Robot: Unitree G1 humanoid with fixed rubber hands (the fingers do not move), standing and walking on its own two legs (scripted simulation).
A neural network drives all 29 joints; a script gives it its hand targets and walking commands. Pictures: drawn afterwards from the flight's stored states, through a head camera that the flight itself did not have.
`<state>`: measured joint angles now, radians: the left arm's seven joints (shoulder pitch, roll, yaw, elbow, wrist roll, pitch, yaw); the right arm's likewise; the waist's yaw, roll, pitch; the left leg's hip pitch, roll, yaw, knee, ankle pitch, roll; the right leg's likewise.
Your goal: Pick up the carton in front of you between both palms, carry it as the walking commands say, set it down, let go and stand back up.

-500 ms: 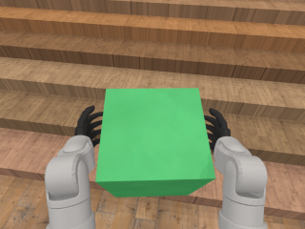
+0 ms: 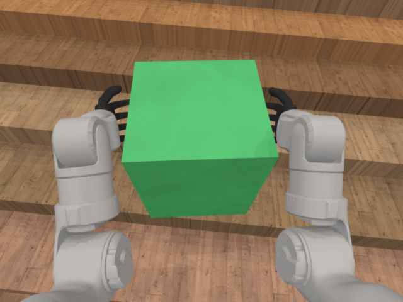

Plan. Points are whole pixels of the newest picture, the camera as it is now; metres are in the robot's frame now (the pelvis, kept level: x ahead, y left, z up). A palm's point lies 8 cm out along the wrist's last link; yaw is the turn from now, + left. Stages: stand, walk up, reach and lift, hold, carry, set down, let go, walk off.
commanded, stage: carry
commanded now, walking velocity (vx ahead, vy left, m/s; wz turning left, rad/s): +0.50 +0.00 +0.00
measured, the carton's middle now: (197, 147) +0.41 -0.01 +0.09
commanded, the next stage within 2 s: none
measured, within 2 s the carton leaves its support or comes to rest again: neither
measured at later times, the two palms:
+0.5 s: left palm (117, 1) +0.69 +0.16 +0.24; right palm out of the picture +0.74 -0.14 +0.24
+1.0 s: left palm out of the picture +1.08 +0.07 +0.43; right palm out of the picture +1.02 -0.22 +0.42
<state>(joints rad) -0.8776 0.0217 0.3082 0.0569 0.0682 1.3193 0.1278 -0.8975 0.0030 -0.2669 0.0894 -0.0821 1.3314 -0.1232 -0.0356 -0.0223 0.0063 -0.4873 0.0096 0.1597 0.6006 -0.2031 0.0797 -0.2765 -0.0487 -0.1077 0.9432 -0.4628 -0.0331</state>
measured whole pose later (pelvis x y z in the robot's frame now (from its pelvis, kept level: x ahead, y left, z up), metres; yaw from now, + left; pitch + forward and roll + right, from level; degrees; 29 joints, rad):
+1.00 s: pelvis +0.66 -0.01 +0.25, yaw -1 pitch +3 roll +0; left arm -0.97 0.02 0.40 0.13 0.15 1.38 0.09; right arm -0.96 -0.02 -0.23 0.17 -0.01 1.38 -0.16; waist -0.17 0.02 0.03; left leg -0.36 -0.02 0.17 0.55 -0.26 0.11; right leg -0.91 0.00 -0.03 1.73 -0.37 -0.12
